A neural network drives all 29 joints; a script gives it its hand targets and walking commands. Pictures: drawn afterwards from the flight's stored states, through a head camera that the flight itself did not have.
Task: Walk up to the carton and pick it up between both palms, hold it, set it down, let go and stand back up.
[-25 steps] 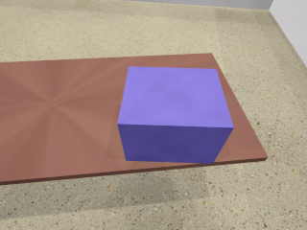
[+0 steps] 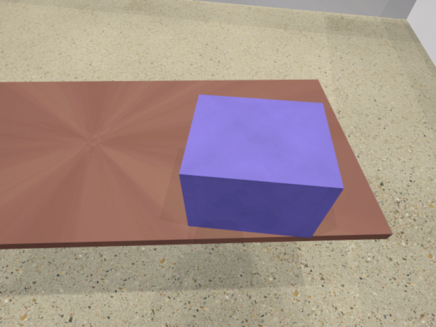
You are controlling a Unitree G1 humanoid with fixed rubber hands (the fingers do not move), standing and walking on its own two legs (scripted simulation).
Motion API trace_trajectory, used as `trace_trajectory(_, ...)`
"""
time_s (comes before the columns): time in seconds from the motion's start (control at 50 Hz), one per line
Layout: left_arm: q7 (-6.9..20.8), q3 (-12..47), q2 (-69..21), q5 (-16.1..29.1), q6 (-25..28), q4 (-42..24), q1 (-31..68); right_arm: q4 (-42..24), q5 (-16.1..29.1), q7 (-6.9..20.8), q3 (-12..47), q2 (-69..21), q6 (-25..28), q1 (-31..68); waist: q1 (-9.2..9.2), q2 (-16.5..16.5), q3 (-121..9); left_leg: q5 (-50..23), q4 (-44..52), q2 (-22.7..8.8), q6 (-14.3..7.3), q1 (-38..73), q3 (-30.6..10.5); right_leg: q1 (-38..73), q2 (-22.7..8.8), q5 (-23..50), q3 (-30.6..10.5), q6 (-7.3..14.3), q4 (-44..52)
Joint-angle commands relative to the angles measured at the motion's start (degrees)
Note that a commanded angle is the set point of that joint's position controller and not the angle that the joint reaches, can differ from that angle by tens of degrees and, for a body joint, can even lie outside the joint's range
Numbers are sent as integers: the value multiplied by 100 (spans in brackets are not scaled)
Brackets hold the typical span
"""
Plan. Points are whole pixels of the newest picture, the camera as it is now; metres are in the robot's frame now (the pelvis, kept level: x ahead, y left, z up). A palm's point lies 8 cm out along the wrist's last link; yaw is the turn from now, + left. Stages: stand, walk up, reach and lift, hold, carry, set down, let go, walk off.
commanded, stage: walk up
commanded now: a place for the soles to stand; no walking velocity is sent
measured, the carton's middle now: (254, 165) +0.44 -0.06 +0.02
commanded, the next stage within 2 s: reach and lift in 0.20 s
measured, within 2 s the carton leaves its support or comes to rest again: neither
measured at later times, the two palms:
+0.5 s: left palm (104, 305) +0.18 +0.24 -0.09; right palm out of the picture +0.13 -0.27 -0.09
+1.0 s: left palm (97, 306) +0.18 +0.24 -0.08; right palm (370, 325) +0.14 -0.25 -0.07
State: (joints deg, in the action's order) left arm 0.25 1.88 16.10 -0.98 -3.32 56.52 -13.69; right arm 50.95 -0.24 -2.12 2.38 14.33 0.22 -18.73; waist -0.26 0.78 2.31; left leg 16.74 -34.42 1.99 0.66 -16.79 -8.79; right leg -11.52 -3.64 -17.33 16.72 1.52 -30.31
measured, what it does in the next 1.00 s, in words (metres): stands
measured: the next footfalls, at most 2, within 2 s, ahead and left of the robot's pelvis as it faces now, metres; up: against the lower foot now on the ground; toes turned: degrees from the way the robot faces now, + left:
none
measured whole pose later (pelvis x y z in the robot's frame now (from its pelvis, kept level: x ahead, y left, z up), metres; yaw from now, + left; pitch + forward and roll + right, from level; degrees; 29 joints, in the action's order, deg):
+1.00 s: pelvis +0.01 +0.01 +0.01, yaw -7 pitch +0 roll -1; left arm -1.8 -3.1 14.1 4.2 -12.9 26.8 -11.9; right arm 47.9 1.2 5.3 -2.4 13.7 12.0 -5.7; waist -1.9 -1.4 3.0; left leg 13.9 -26.0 -1.5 0.1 -11.8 1.7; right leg -10.3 0.3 -12.8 4.4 1.0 -23.2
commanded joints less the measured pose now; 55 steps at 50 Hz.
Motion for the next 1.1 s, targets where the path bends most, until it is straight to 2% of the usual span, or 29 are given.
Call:
trace_trajectory(0.0, -69, -171, 750, 20, 127, -212, -248, -251, 21, -38, -198, 711, 86, -34, -56, 148, 52, -930, 623, -395, -389, -876, -618, 736, -637, 16, -1164, 255, 809)
trace_trajectory(0.04, -87, -194, 828, 23, 143, -207, -193, -181, -16, -28, -158, 643, 86, -144, 15, -36, -57, -719, 343, -229, -244, -768, -231, 704, -881, -378, -1129, 342, 1139)
trace_trajectory(0.06, -87, -209, 860, 39, 137, -178, -144, -153, -19, -34, -171, 638, 91, -243, 56, -258, -42, -626, 259, -212, -242, -670, -161, 547, -974, -562, -1100, 398, 1217)
trace_trajectory(0.08, -95, -205, 832, 64, 126, -184, -76, -157, -19, -47, -168, 648, 85, -213, 84, -281, 96, -643, 148, -228, -238, -530, -68, 317, -1061, -539, -1068, 441, 1268)
trace_trajectory(0.1, -96, -193, 796, 45, 115, -192, 2, -98, -25, -50, -184, 629, 93, -294, 129, -247, 90, -730, 172, -247, -215, -560, -62, 402, -1002, -469, -955, 439, 1240)
trace_trajectory(0.14, -85, -203, 818, 42, 96, -186, -40, -108, -50, -55, -204, 767, 110, -190, 23, 84, 94, -1159, 233, -295, -293, -589, -228, 477, -879, 5, -867, 372, 888)
trace_trajectory(0.18, -70, -212, 857, 32, 70, -184, -76, -107, 8, -55, -201, 791, 128, -235, 3, 172, -4, -1543, 362, -385, -381, -695, -492, 654, -666, 278, -772, 318, 547)
trace_trajectory(0.2, -53, -525, 1762, 253, -1003, -2594, 3575, -522, -662, 161, -1081, 272, 366, 3685, 386, 126, -514, -157, -345, -464, 109, -1557, 690, -981, 38, -731, -1178, 140, -1016)
trace_trajectory(0.22, -157, -477, 1231, 365, -1787, -2369, 2450, -57, -838, 382, -1025, 472, 109, 2898, 336, -288, -464, 626, -377, -447, 61, -2032, 861, -590, 1, -991, -1186, 56, -1191)
trace_trajectory(0.24, -188, -599, 1070, 258, -2290, -2914, 2273, -316, -788, 546, -1005, 676, -46, 2760, 183, -209, -807, 539, -288, -433, 59, -2060, 956, -368, -1, -596, -1249, 52, -1214)
trace_trajectory(0.26, -183, -747, 1016, 207, -2594, -3151, 2001, -456, -721, 684, -1021, 792, -93, 2612, 168, -140, -1064, 202, -298, -430, 120, -1887, 1014, -386, 15, -125, -1188, 34, -1315)
trace_trajectory(0.28, -183, -812, 821, 170, -2830, -3375, 1755, -393, -596, 781, -953, 1004, -94, 2401, 185, 129, -1257, -368, -312, -463, 230, -1483, 935, -492, 110, 277, -1100, 36, -1411)
trace_trajectory(0.32, -156, -903, 580, 56, -3047, -3647, 1124, -162, -176, 827, -733, 1255, 18, 1900, 245, 447, -1429, -1872, -394, -491, 444, -222, 834, -627, 343, 1056, -959, 51, -1163)
trace_trajectory(0.34, -110, -1006, 567, -10, -3072, -3659, 758, -156, 32, 819, -615, 1295, 92, 1800, 223, 321, -1551, -2140, -352, -422, 480, 371, 856, -583, 396, 1258, -977, 75, -843)
trace_trajectory(0.38, -80, -1200, 517, -238, -3028, -3491, 333, -62, 101, 761, -400, 1381, 148, 1737, 46, 202, -909, -1779, 78, -265, 435, 329, 956, 75, 523, 1182, -976, 27, -290)
trace_trajectory(0.42, -27, -1316, 536, -383, -2936, -3336, 290, -166, 163, 678, -316, 1228, 162, 1891, -60, -57, -414, -1469, 384, -168, 269, 18, 1112, 516, 504, 1128, -1123, -35, 72)
trace_trajectory(0.44, 34, -1417, 584, -425, -2896, -3056, 408, -316, 146, 632, -174, 1051, 126, 2078, -147, -348, -287, -1062, 440, -66, 149, -138, 1226, 646, 405, 866, -1285, -94, 298)
trace_trajectory(0.48, 57, -1532, 693, -467, -2789, -2981, 720, -743, 43, 555, -144, 758, 68, 2232, -265, -494, -126, -497, 551, -50, 0, -558, 1341, 712, 258, 319, -1527, -156, 497)
trace_trajectory(0.56, 34, -1405, 657, -321, -2552, -3227, 1265, -1294, 102, 556, -225, 456, -7, 2280, -348, -233, -73, -7, 640, -136, -22, -546, 1369, 388, 149, -574, -1707, -119, 723)
trace_trajectory(0.6, -36, -1269, 649, -174, -2368, -3548, 1354, -1483, 69, 577, -436, 519, 93, 2144, -262, -76, -329, -134, 662, -215, -17, -387, 1357, 271, 201, -262, -1663, -116, 647)
trace_trajectory(0.64, -81, -1217, 647, -53, -2152, -3777, 1320, -1550, 1, 578, -502, 516, 265, 2066, -290, -73, -542, -528, 615, -208, 30, -280, 1382, 270, 214, 370, -1620, -139, 551)
trace_trajectory(0.66, -106, -1217, 692, -19, -2020, -3895, 1317, -1529, 30, 565, -603, 527, 384, 1966, -198, -24, -741, -763, 589, -209, 65, -75, 1372, 268, 225, 653, -1596, -168, 525)
trace_trajectory(0.78, -176, -998, 513, 268, -1303, -3859, 780, -1113, -34, 565, -787, 769, 1127, 1676, -88, -20, -1167, -2073, 560, -97, 234, 771, 1252, 262, 399, 1996, -1386, -191, 632)
trace_trajectory(0.82, -202, -958, 522, 281, -1049, -3910, 701, -1021, 13, 593, -756, 803, 1310, 1653, -120, -46, -1177, -2106, 677, -85, 263, 938, 1198, 286, 437, 1942, -1345, -174, 714)
trace_trajectory(0.84, -216, -882, 474, 332, -992, -3818, 673, -850, 55, 596, -785, 762, 1356, 1649, -45, -54, -1161, -2135, 727, -111, 253, 986, 1149, 252, 447, 1887, -1342, -150, 774)
trace_trajectory(0.88, -189, -810, 443, 432, -880, -3658, 571, -774, 108, 633, -755, 815, 1391, 1588, -43, -206, -1072, -2038, 841, -122, 227, 1084, 1130, 229, 466, 1748, -1337, -137, 932)
trace_trajectory(0.96, -252, -627, 320, 571, -692, -3717, 610, -931, 224, 723, -776, 894, 1422, 1687, -113, -177, -934, -1979, 1032, -142, 250, 1237, 1069, 157, 517, 1327, -1337, -66, 1101)
trace_trajectory(1.0, -308, -568, 259, 530, -671, -3748, 557, -965, 325, 796, -811, 934, 1384, 1694, -160, 28, -837, -1947, 1134, -163, 294, 1317, 1051, 106, 563, 1119, -1313, -9, 1184)
trace_trajectory(1.08, -332, -503, 71, 510, -665, -3726, 507, -1045, 372, 941, -815, 1134, 1270, 1613, -165, 41, -607, -1955, 1356, -211, 333, 1410, 1024, 177, 607, 973, -1313, 35, 1308)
